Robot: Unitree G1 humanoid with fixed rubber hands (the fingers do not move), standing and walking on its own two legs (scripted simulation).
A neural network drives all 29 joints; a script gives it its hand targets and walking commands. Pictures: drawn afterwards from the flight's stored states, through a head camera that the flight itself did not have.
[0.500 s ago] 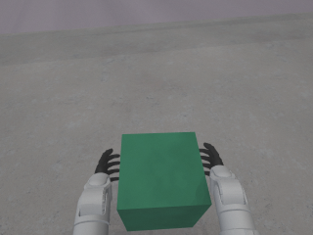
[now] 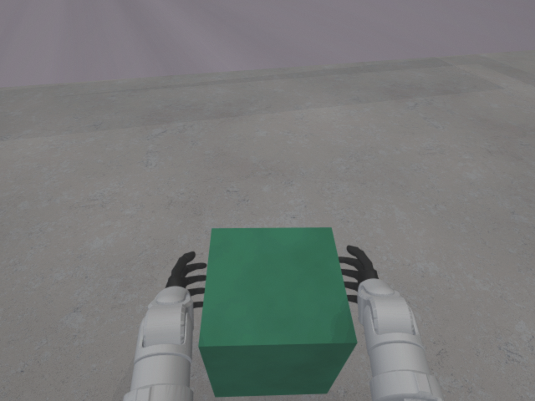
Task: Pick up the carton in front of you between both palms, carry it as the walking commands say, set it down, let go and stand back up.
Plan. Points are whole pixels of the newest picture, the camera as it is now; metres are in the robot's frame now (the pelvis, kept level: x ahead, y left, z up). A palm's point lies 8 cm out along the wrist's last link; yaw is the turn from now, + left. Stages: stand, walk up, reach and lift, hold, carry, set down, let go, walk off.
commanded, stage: hold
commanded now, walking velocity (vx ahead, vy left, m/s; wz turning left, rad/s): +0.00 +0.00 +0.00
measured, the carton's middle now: (271, 314) +0.31 +0.00 -0.05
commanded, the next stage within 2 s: set down in 0.02 s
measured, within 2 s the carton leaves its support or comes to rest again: neither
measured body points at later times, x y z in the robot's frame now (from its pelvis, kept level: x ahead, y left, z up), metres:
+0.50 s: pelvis +0.00 -0.02 -0.03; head +0.11 +0.01 +0.41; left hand +0.35 +0.17 -0.08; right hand +0.37 -0.13 -0.07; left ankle +0.05 +0.11 -0.74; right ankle +0.02 -0.15 -0.74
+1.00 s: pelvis -0.04 -0.01 -0.15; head +0.20 +0.04 +0.22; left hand +0.40 +0.20 -0.24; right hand +0.41 -0.10 -0.23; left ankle +0.05 +0.11 -0.74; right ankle +0.02 -0.15 -0.74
